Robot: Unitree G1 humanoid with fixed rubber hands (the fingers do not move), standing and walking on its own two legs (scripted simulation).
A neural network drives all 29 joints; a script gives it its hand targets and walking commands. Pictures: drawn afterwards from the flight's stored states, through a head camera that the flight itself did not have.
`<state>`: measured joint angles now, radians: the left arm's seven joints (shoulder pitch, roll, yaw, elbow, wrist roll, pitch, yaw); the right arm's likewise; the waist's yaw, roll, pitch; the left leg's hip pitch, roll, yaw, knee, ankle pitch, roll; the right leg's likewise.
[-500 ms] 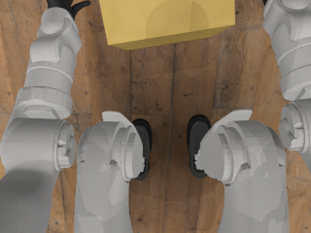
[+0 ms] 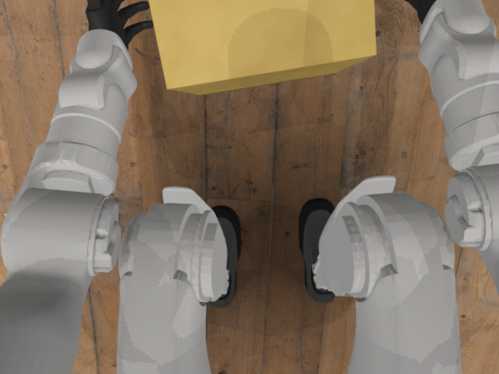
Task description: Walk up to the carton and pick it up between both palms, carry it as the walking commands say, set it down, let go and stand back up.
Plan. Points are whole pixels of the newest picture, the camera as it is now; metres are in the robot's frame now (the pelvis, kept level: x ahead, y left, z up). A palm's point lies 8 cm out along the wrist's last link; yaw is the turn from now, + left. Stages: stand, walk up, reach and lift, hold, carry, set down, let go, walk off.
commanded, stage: reach and lift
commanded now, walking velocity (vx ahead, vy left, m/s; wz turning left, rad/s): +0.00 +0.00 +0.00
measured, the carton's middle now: out of the picture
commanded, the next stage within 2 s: none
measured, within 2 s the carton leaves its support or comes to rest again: leaves its support in 1.38 s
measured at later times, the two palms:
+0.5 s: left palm (124, 26) +0.52 +0.15 -0.17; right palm out of the picture +0.53 -0.18 -0.17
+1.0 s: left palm (125, 26) +0.52 +0.15 -0.17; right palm out of the picture +0.53 -0.18 -0.17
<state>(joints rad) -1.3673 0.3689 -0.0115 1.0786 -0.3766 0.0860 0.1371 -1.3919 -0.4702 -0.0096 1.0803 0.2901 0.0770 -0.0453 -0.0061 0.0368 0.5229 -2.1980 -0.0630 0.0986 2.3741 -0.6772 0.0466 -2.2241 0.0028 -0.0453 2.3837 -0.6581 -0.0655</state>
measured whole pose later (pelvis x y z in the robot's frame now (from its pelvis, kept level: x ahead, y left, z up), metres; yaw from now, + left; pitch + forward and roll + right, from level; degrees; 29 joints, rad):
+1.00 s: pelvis +0.00 +0.00 +0.00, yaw +1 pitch +27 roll +2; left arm -1.46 0.30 0.05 1.22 -0.33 0.06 0.15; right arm -1.52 -0.37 0.02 1.22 0.24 0.10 -0.06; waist -0.02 0.06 0.52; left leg -2.19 -0.08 0.09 2.38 -0.66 0.03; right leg -2.21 0.01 -0.04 2.39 -0.65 -0.06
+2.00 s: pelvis -0.02 -0.01 +0.06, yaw +1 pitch +28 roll +4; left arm -1.35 0.27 0.17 0.82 -0.19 0.34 0.20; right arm -1.42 -0.32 -0.10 0.81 0.14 0.37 -0.15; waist -0.02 0.01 0.53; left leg -2.03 -0.12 0.04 2.16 -0.62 -0.04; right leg -2.08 0.12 0.02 2.19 -0.59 -0.02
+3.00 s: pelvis -0.06 -0.01 +0.16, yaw -1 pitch +19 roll +3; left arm -1.31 0.22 0.25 0.74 -0.06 0.46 0.17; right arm -1.35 -0.26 -0.21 0.74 0.05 0.45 -0.13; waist 0.00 -0.02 0.53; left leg -1.68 -0.13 0.00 1.82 -0.49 -0.04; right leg -1.71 0.15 0.06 1.84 -0.47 0.01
